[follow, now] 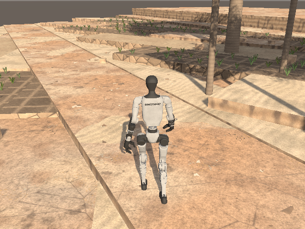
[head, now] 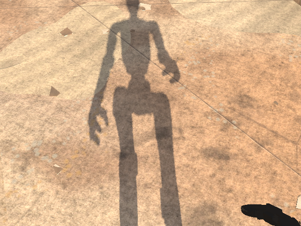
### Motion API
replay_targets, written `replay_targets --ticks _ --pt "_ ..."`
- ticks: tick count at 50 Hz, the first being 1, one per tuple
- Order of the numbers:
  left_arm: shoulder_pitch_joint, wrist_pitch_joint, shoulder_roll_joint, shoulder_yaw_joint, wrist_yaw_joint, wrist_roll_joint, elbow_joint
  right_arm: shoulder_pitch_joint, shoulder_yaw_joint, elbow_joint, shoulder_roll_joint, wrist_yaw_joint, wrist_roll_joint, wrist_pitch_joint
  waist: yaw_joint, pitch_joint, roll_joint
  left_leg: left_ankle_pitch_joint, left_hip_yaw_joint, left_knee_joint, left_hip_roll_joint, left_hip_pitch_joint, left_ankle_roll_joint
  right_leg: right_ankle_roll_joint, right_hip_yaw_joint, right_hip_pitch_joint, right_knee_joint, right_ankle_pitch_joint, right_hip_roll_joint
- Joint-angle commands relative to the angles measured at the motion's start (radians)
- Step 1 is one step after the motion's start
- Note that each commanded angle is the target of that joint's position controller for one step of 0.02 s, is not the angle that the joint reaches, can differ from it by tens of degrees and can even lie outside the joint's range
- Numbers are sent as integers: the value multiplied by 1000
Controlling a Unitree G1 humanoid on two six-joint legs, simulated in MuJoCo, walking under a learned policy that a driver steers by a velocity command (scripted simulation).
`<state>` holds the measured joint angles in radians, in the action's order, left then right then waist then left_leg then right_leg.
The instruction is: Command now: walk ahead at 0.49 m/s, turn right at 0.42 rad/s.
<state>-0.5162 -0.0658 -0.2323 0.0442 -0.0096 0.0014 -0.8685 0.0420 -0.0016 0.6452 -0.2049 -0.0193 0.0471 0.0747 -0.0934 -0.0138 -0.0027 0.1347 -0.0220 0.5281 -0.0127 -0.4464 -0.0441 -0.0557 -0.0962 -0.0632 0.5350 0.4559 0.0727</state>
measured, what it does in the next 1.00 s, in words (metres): walks ahead: right foot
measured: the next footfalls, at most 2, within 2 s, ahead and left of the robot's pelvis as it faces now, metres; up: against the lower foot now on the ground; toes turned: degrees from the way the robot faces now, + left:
right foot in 0.48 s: +0.38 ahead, -0.16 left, +0.00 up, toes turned -18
left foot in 1.10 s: +0.34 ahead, +0.03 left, +0.00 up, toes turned +3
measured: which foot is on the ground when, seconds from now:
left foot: down 0.00-0.48, up 0.50-1.00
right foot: up 0.00-0.46, down 0.48-1.00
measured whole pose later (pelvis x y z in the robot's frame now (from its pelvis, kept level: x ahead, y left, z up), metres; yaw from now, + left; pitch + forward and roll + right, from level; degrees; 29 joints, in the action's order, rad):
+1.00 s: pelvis +0.32 -0.09 +0.02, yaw -5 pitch +1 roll +0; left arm -0.27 -0.01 -0.25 0.05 0.03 0.03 -0.81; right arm 0.26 0.06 0.82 -0.23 -0.04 0.03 -0.07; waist -0.01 0.01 0.01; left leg 0.43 -0.05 0.78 0.04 -0.35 -0.03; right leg -0.10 0.25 -0.22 0.36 0.17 -0.01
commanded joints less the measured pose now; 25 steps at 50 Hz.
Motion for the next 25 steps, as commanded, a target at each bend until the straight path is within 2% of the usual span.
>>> replay_targets --ticks 1,2,3,4,6,8,10,13,15,18,20,21,22,23,24,25 --pt "11 -11 -68 18 7 -20 147 400 100 27 -311 39 20 -1 182 282 -299 382 754 -264 484 696 -175 -39 55 -593 604 95 25" --pt "52 9 -126 29 12 10 118 336 84 20 -213 35 0 -9 162 146 -130 470 704 -278 438 579 -177 -45 19 -649 689 25 -52" --pt "114 14 -116 32 -1 18 122 275 66 18 -142 29 -11 -4 144 50 -59 393 550 -286 385 473 -159 -43 12 -645 680 -62 -78" --pt "136 19 -95 30 -9 18 122 249 59 26 -116 23 -12 3 122 9 -50 240 421 -310 342 398 -139 -32 15 -616 656 -109 -104" --pt "139 41 -84 32 -23 34 118 246 54 46 -95 23 -19 20 91 -9 -97 58 256 -337 285 322 -110 -10 28 -571 628 -138 -132" --pt "183 55 -73 31 -35 39 141 274 58 68 -104 18 -26 39 85 -4 -89 -94 175 -354 283 321 -118 5 36 -592 636 -186 -133" --pt "249 61 -67 29 -46 41 169 298 65 88 -120 17 -29 46 86 -14 -73 -168 101 -372 285 339 -126 18 40 -651 618 -248 -142" --pt "360 62 -58 22 -55 39 211 321 66 115 -123 16 -25 42 98 -38 -72 -236 -14 -377 257 353 -113 29 70 -685 488 -354 -143" --pt "431 58 -49 12 -65 35 233 320 69 123 -135 18 -25 40 111 -51 -83 -227 -84 -378 234 337 -93 21 106 -625 334 -441 -141" --pt "500 51 -42 4 -76 38 261 339 78 141 -170 29 -30 28 125 -71 -76 -439 -154 -318 240 360 -65 -3 189 -513 148 -441 -110" --pt "470 45 -59 10 -71 49 262 354 86 155 -199 39 -35 14 115 -38 -97 -661 -181 -204 250 430 -45 -30 219 -446 94 -376 -66" --pt "418 41 -76 18 -64 54 252 351 91 157 -215 45 -38 6 95 -4 -110 -762 -189 -106 249 453 -35 -48 228 -389 73 -335 -33" --pt "316 33 -97 29 -55 61 226 344 95 156 -229 49 -41 -4 53 52 -104 -776 -195 50 242 448 -28 -69 219 -283 26 -330 1" --pt "188 19 -121 42 -41 76 182 356 90 156 -222 51 -48 -9 -2 130 -55 -620 -205 259 206 368 -3 -92 178 -92 -76 -449 6" --pt "120 8 -200 60 -23 80 172 417 69 133 -144 45 -39 -12 6 239 87 -16 -198 541 152 133 21 -125 -41 177 -6 -806 -220" --pt "139 12 -293 75 -14 36 206 523 48 94 -86 41 -73 -27 55 453 265 559 -94 903 5 -114 59 -333 -480 432 -1 -1309 -555"
Keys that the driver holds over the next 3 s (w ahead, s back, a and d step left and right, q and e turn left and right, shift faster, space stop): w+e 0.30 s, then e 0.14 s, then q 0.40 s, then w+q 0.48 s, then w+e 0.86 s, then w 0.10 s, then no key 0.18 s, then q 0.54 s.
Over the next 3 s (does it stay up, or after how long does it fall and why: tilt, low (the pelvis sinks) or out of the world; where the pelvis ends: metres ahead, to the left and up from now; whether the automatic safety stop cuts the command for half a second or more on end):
stays up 1.07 -0.10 0.00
